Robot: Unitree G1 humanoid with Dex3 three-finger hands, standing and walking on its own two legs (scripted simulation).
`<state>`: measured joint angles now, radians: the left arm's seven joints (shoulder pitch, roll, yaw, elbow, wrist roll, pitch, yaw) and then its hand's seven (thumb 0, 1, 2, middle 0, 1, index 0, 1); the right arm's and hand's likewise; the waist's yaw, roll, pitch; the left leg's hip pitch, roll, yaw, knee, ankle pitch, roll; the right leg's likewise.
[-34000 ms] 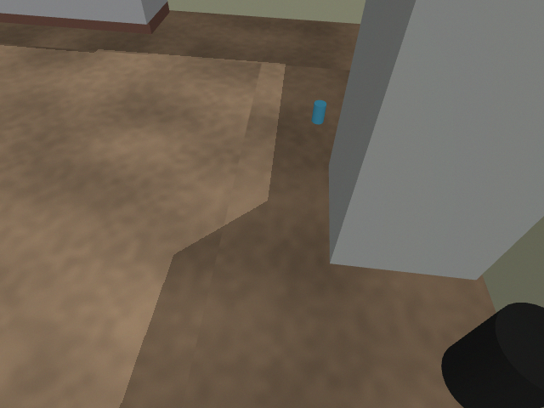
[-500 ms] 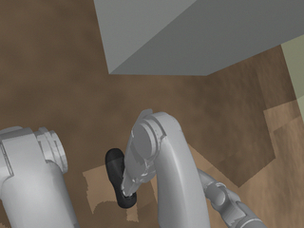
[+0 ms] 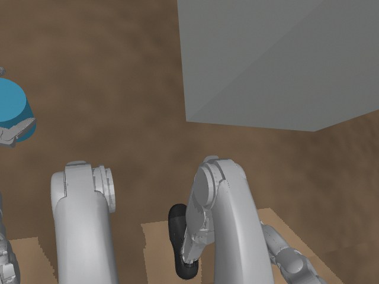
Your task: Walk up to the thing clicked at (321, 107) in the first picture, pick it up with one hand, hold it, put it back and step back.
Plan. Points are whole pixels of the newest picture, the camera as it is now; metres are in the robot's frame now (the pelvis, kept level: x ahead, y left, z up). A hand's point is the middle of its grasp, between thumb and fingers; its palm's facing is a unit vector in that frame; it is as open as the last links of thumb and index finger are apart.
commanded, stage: settle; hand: left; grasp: from the side
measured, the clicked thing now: (6, 113) +0.41 +0.32 -0.12
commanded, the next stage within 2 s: lift in 1.18 s
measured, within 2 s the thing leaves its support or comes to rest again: neither
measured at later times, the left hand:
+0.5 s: hand out of the picture +0.42 +0.31 -0.01, palm faces +0.33 -0.94 -0.06, open 10.7 cm
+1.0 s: hand out of the picture +0.42 +0.30 +0.03, palm faces +0.35 -0.94 -0.05, open 10.8 cm
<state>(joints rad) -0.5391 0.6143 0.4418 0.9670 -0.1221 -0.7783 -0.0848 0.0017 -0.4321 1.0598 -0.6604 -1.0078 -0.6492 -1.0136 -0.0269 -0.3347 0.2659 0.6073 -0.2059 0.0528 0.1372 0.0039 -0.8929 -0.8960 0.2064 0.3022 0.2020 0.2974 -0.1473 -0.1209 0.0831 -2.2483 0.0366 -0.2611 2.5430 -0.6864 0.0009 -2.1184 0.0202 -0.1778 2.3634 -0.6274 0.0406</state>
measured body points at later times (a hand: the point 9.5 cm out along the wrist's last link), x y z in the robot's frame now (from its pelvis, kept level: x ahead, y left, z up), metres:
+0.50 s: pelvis +0.02 -0.01 +0.04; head +0.23 +0.08 +0.43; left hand +0.40 +0.36 -0.01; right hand +0.20 -0.26 -0.08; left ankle +0.08 +0.13 -0.27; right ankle +0.13 -0.12 -0.27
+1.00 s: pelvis +0.02 -0.01 +0.06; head +0.21 +0.06 +0.46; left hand +0.39 +0.35 +0.03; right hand +0.19 -0.26 -0.06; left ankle +0.08 +0.13 -0.27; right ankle +0.13 -0.12 -0.27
